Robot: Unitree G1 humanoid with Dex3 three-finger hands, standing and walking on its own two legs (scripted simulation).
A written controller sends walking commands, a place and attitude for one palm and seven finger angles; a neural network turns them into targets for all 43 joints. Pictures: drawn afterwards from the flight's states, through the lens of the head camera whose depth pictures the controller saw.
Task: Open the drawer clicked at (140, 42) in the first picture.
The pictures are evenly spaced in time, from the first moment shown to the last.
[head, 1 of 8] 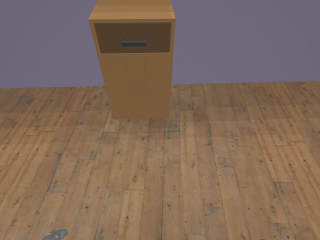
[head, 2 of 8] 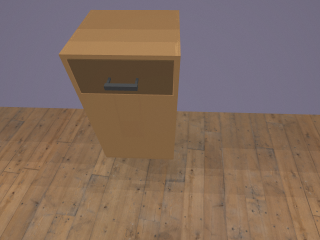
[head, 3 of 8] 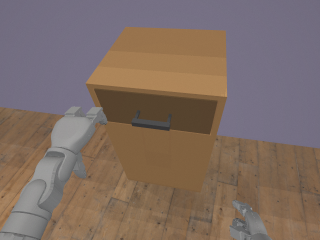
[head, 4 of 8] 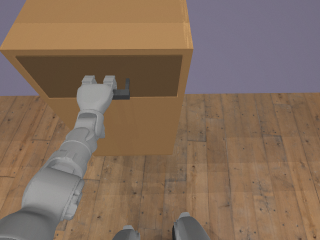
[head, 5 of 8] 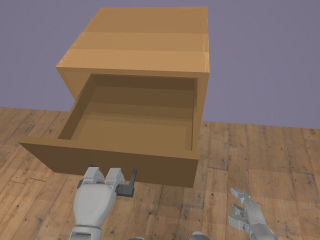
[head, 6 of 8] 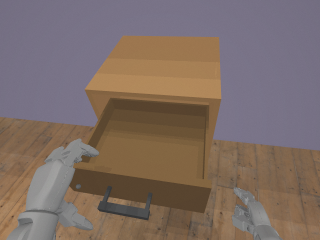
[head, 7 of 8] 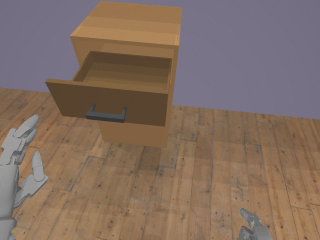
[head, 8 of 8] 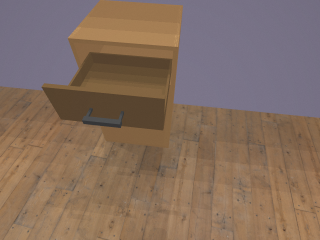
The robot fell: no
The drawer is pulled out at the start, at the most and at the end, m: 0.00 0.30 0.29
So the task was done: yes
